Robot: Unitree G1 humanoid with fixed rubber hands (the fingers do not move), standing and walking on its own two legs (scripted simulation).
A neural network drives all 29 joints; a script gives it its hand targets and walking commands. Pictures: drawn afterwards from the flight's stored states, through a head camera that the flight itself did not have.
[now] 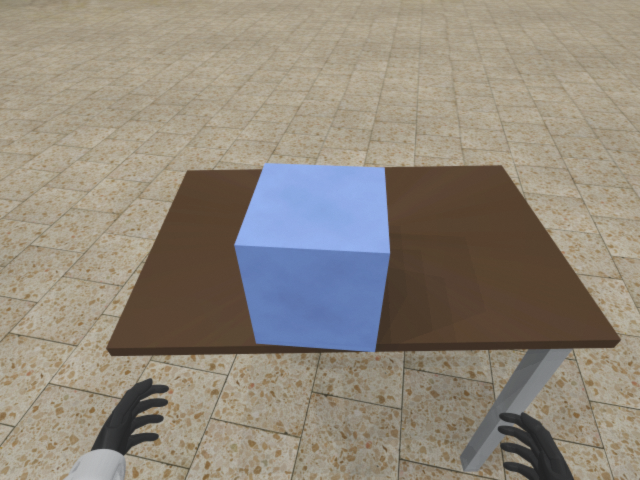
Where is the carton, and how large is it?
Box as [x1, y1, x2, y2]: [234, 163, 389, 351]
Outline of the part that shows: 265,163 234,244 256,343 374,351 389,257 384,168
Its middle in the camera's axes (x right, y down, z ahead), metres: +0.00 +0.03 +0.60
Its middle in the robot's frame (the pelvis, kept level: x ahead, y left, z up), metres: +0.44 +0.04 +0.05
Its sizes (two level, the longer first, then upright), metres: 0.191 0.188 0.214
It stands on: a table, 0.72 m high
